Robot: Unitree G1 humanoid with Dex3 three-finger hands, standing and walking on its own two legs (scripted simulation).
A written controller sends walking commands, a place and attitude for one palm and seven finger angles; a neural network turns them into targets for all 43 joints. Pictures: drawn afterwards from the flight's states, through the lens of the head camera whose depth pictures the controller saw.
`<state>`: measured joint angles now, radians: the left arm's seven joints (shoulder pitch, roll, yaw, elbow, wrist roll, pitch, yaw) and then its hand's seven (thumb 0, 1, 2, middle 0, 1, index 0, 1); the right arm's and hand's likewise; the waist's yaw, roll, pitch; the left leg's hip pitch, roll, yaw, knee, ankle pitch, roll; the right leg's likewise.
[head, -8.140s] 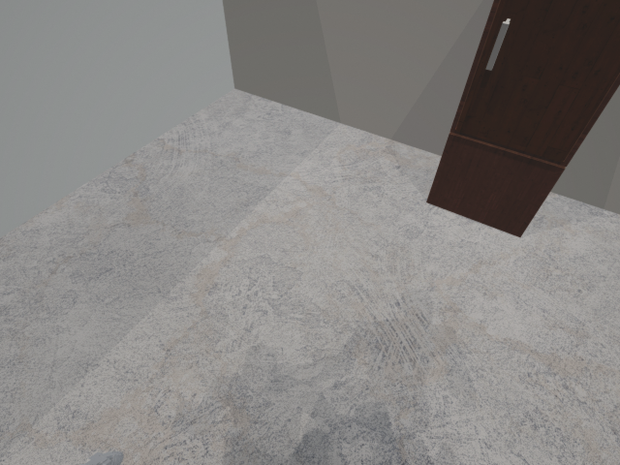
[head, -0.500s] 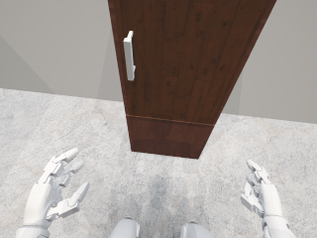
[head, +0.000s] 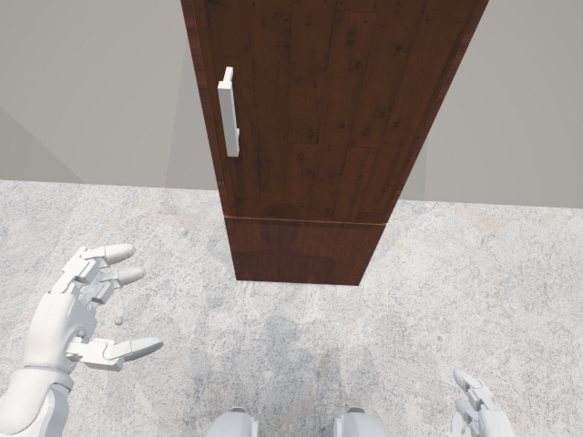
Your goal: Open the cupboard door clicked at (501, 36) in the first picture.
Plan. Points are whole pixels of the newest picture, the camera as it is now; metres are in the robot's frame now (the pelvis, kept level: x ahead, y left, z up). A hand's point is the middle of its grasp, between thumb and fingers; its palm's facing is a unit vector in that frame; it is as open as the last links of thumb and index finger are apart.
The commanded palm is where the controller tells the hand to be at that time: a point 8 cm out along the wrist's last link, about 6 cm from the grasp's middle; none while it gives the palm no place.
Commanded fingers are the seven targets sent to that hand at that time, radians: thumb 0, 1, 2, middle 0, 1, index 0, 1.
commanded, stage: raise the hand with hooked fingers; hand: left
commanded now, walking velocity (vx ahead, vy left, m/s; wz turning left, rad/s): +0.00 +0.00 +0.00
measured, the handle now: (231, 114) +0.61 +0.14 +0.07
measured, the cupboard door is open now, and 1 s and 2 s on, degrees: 0 0 0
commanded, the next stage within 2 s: move the hooked fingers beside the handle in 1.10 s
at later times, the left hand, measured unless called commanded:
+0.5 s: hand (86, 266) +0.30 +0.27 +0.08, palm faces +0.03 -1.00 -0.05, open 13.9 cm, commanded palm +0.27 +0.31 +0.09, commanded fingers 0.00 -0.50 0.30 -0.30 -1.20 -0.30 -1.20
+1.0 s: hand (92, 254) +0.31 +0.26 +0.09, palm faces +0.03 -1.00 -0.02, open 14.0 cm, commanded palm +0.28 +0.31 +0.09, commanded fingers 0.00 -0.50 0.30 -0.30 -1.20 -0.30 -1.20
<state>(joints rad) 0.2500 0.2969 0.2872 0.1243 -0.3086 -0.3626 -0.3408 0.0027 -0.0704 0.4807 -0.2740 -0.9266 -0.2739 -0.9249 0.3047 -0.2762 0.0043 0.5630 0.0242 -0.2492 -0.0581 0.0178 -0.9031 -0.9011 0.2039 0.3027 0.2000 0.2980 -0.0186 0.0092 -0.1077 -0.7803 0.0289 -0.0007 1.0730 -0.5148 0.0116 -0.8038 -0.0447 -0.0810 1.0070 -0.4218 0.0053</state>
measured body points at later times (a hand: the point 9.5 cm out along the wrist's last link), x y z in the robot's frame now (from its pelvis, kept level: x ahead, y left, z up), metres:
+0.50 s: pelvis +0.02 +0.00 +0.02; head +0.07 +0.01 +0.46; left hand +0.29 +0.32 +0.09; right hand +0.19 -0.23 -0.06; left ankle +0.01 +0.11 -0.67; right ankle +0.04 -0.13 -0.67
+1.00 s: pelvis +0.02 -0.01 +0.02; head +0.07 +0.00 +0.47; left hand +0.30 +0.31 +0.09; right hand +0.16 -0.26 -0.06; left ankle +0.01 +0.11 -0.67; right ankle +0.04 -0.13 -0.67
